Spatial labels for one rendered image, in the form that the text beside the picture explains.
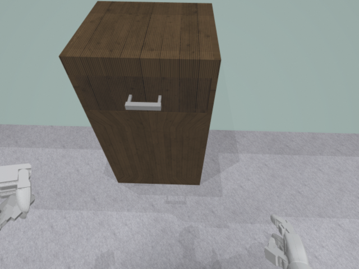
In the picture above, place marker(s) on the drawer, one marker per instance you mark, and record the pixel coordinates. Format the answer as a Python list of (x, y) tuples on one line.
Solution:
[(185, 95)]

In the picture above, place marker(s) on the handle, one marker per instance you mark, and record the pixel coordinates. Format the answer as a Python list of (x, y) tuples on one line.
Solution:
[(143, 105)]

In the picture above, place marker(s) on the cabinet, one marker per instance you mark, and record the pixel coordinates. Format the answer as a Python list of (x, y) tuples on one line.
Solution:
[(148, 39)]

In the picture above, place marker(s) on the right robot hand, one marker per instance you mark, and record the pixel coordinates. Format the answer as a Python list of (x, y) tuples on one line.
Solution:
[(290, 247)]

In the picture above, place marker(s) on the left robot hand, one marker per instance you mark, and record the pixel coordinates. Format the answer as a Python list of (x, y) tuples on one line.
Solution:
[(16, 187)]

